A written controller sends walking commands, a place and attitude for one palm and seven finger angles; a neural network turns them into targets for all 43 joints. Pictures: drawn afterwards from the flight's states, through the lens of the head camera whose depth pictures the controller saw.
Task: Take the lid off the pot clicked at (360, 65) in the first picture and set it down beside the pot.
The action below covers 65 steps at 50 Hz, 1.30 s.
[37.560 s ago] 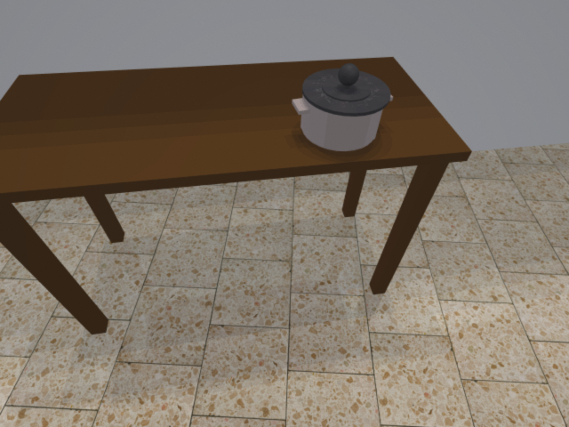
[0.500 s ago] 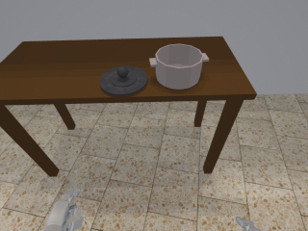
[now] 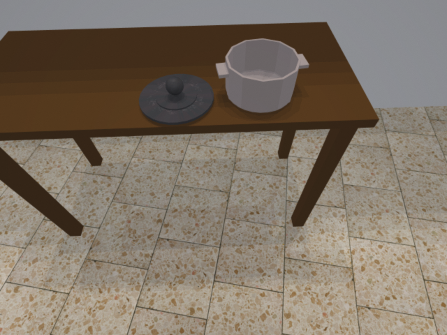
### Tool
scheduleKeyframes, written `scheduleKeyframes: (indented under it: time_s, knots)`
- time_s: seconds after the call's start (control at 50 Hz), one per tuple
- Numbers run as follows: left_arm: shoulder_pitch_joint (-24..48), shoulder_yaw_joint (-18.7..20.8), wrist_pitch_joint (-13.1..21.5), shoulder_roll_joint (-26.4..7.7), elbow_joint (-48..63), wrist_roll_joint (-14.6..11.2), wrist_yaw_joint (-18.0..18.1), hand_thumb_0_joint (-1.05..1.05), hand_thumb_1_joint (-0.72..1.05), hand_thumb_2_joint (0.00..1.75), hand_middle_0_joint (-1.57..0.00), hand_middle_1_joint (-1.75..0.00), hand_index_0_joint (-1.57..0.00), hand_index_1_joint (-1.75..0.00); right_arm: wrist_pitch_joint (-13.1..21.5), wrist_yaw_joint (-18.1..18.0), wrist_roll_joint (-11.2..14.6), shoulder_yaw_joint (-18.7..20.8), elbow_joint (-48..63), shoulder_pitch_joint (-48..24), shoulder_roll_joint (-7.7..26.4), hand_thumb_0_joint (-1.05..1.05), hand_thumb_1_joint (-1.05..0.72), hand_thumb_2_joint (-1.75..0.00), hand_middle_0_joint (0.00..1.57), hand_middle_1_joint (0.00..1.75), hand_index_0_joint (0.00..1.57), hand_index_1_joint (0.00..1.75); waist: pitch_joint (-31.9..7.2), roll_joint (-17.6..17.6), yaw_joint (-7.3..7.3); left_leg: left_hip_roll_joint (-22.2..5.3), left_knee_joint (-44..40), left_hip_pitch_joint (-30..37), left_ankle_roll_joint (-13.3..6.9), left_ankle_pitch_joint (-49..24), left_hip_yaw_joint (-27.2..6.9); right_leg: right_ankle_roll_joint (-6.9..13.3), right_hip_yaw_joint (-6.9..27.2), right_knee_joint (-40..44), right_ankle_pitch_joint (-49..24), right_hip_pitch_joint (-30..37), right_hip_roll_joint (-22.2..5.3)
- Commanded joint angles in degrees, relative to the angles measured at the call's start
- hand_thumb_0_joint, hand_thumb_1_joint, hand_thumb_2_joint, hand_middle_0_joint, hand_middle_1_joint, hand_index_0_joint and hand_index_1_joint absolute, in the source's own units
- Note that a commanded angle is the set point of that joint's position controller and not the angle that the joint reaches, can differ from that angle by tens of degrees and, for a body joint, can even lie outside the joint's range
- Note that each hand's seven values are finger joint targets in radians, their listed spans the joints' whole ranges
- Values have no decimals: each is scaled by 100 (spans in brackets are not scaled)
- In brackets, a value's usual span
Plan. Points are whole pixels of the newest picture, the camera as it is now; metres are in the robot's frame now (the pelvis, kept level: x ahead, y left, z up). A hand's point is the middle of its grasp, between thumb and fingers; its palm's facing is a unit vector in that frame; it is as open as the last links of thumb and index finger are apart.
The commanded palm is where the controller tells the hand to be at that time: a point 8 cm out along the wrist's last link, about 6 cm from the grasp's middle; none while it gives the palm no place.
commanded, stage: stop stepping back and stand still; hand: left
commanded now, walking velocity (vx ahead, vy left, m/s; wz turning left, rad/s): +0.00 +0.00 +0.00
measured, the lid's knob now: (174, 85) +0.69 +0.17 +0.02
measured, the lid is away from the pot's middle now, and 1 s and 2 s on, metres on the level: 0.24 0.24 0.24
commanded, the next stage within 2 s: let the arm hang, fingers relaxed in 0.24 s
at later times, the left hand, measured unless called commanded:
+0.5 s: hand out of the picture +0.06 +0.17 -0.17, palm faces -0.04 -0.98 -0.21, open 7.3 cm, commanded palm none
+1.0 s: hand out of the picture +0.06 +0.16 -0.18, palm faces -0.03 -0.98 -0.21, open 7.3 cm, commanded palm none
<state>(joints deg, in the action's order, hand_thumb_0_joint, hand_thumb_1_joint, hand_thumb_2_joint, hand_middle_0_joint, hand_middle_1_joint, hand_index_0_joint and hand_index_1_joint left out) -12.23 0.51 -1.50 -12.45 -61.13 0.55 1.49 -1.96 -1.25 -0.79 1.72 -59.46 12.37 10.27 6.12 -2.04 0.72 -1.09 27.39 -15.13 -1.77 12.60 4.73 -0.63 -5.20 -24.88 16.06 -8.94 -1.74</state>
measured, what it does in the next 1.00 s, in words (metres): stands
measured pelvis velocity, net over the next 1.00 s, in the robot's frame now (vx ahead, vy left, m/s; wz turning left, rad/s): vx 0.01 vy -0.02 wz -0.04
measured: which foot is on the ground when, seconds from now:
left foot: down 0.00-1.00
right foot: down 0.00-1.00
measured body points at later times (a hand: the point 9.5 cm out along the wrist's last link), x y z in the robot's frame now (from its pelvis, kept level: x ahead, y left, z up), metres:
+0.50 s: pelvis +0.01 -0.01 +0.00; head +0.04 -0.01 +0.45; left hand +0.06 +0.22 -0.16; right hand +0.01 -0.24 -0.16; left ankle +0.02 +0.10 -0.74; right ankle -0.03 -0.12 -0.74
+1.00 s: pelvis +0.01 -0.02 +0.00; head +0.05 -0.02 +0.45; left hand +0.06 +0.21 -0.16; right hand +0.02 -0.25 -0.16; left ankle +0.02 +0.10 -0.74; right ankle -0.03 -0.12 -0.74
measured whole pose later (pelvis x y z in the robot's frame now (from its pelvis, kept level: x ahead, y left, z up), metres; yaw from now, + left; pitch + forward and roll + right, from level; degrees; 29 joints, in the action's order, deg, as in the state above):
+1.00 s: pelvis +0.01 -0.02 +0.00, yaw -2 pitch +0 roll +0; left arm -10.6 1.0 -0.6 -9.7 -63.0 0.7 1.9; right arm -1.0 -1.5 -0.7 2.2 -63.6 11.6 9.1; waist 4.9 -0.3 1.0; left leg -2.7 26.7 -12.4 -0.2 13.9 6.2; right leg 0.6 -3.5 -24.9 17.2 -7.4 -0.3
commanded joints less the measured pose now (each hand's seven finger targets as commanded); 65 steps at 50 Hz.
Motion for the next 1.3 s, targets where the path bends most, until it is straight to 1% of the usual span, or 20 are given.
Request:
scheduleKeyframes:
  time_s: [0.0, 0.16, 0.2, 0.22, 0.3, 0.42, 0.46, 0.54, 0.62, 0.64, 0.78, 0.84, 0.86, 0.96, 1.0, 1.02, 1.06, 1.18, 1.22, 1.28]
  knots:
    - [-123, 98, 119, -536, 207, 30, 75, 0, 90, 90, -20, -30, -20, -30, 105, -36, -1, 146, 84, 352, 701, 0, -90, -90, 20, 30, 20, 30, -532, 371, 78, -663, -523, 511, -83, -780, -741, 169, 522, 389, -771, -187, -431]
    - [-9, 138, 135, -541, 179, 38, 82, 0, 90, 90, -20, -30, -20, -30, 130, -16, -12, 121, -55, 208, 598, 0, -90, -90, 20, 30, 20, 30, -342, 139, 42, -622, -537, 414, -36, -759, -646, 182, 624, 420, -745, -229, -467]
    - [0, 148, 153, -533, 183, 35, 83, 0, 90, 90, -20, -30, -20, -30, 142, -22, -15, 128, -76, 214, 594, 0, -90, -90, 20, 30, 20, 30, -450, 124, 50, -617, -490, 459, -24, -905, -617, 185, 652, 408, -911, -148, -476]
    - [17, 157, 147, -541, 204, 48, 86, 0, 90, 90, -20, -30, -20, -30, 140, -22, -1, 133, -72, 208, 582, 0, -90, -90, 20, 30, 20, 30, -341, 69, 50, -614, -501, 454, -21, -863, -621, 183, 641, 415, -846, -221, -464]
    - [33, 170, 150, -479, 186, 33, 78, 0, 90, 90, -20, -30, -20, -30, 148, -39, -17, 131, -121, 200, 560, 0, -90, -90, 20, 30, 20, 30, -425, -67, 40, -633, -503, 492, -19, -914, -611, 188, 659, 422, -913, -157, -459]
    - [18, 172, 168, -494, 171, 43, 93, 0, 90, 90, -20, -30, -20, -30, 144, -47, 13, 147, -156, 279, 531, 0, -90, -90, 20, 30, 20, 30, -427, 223, 62, -612, -431, 576, 2, -1000, -541, 201, 715, 481, -1088, -145, -485]
    - [11, 164, 168, -470, 154, 28, 92, 0, 90, 90, -20, -30, -20, -30, 145, -53, -1, 144, -186, 300, 535, 0, -90, -90, 20, 30, 20, 30, -529, 173, 77, -640, -411, 626, -2, -1068, -540, 203, 714, 453, -1136, -109, -477]
    - [-41, 162, 157, -473, 122, 32, 90, 0, 90, 90, -20, -30, -20, -30, 135, -58, 9, 149, -222, 331, 540, 0, -90, -90, 20, 30, 20, 30, -476, 95, 69, -673, -463, 658, -13, -968, -538, 195, 701, 461, -980, -192, -443]
    - [-83, 156, 161, -442, 88, 37, 103, 0, 90, 90, -20, -30, -20, -30, 136, -64, 22, 152, -237, 346, 522, 0, -90, -90, 20, 30, 20, 30, -459, 218, 70, -664, -413, 717, -21, -1135, -529, 191, 701, 441, -1129, -199, -441]
    - [-78, 158, 153, -442, 84, 27, 98, 0, 90, 90, -20, -30, -20, -30, 129, -68, 13, 145, -256, 356, 534, 0, -90, -90, 20, 30, 20, 30, -458, 123, 80, -688, -443, 698, -18, -1013, -524, 194, 695, 451, -1013, -211, -433]
    - [-142, 164, 161, -394, 35, 27, 100, 0, 90, 90, -20, -30, -20, -30, 145, -81, 10, 143, -278, 353, 515, 0, -90, -90, 20, 30, 20, 30, -555, 142, 69, -700, -394, 785, -29, -1235, -510, 192, 708, 388, -1218, -154, -418]
    - [-129, 165, 152, -402, 28, 32, 100, 0, 90, 90, -20, -30, -20, -30, 139, -79, 19, 145, -289, 324, 513, 0, -90, -90, 20, 30, 20, 30, -480, 107, 65, -710, -413, 767, -32, -1186, -507, 184, 704, 408, -1130, -204, -423]
    - [-121, 164, 152, -385, 25, 33, 100, 0, 90, 90, -20, -30, -20, -30, 141, -77, 14, 139, -278, 305, 499, 0, -90, -90, 20, 30, 20, 30, -425, 206, 59, -692, -411, 720, -25, -1164, -502, 184, 705, 417, -1144, -200, -423]
    - [-86, 179, 152, -375, 44, 36, 99, 0, 90, 90, -20, -30, -20, -30, 143, -81, 3, 142, -275, 293, 503, 0, -90, -90, 20, 30, 20, 30, -452, 91, 63, -695, -408, 743, -21, -1186, -501, 189, 723, 400, -1175, -174, -425]
    - [-96, 182, 160, -378, 39, 34, 98, 0, 90, 90, -20, -30, -20, -30, 149, -84, 2, 140, -276, 295, 515, 0, -90, -90, 20, 30, 20, 30, -533, 134, 62, -707, -374, 793, -20, -1336, -481, 190, 726, 372, -1334, -122, -434]
    - [-77, 181, 154, -401, 54, 43, 103, 0, 90, 90, -20, -30, -20, -30, 139, -78, 20, 142, -261, 277, 504, 0, -90, -90, 20, 30, 20, 30, -384, 184, 56, -685, -390, 736, -19, -1223, -497, 189, 735, 424, -1230, -188, -426]
    - [-56, 187, 152, -397, 57, 36, 96, 0, 90, 90, -20, -30, -20, -30, 141, -76, 2, 132, -275, 269, 499, 0, -90, -90, 20, 30, 20, 30, -386, 123, 55, -691, -415, 697, -10, -1178, -482, 195, 749, 422, -1213, -161, -437]
    - [-54, 195, 162, -422, 72, 33, 101, 0, 90, 90, -20, -30, -20, -30, 141, -77, 4, 141, -280, 263, 524, 0, -90, -90, 20, 30, 20, 30, -492, 188, 57, -687, -358, 759, 7, -1249, -460, 197, 749, 424, -1344, -104, -458]
    - [-60, 191, 159, -433, 89, 45, 104, 0, 90, 90, -20, -30, -20, -30, 133, -72, 18, 140, -268, 247, 506, 0, -90, -90, 20, 30, 20, 30, -378, 191, 51, -674, -367, 744, 4, -1197, -464, 197, 776, 464, -1285, -161, -453]
    - [-58, 204, 170, -430, 102, 33, 106, 0, 90, 90, -20, -30, -20, -30, 140, -80, 3, 149, -276, 279, 523, 0, -90, -90, 20, 30, 20, 30, -531, 252, 68, -682, -302, 787, 17, -1355, -434, 200, 778, 424, -1525, -44, -471]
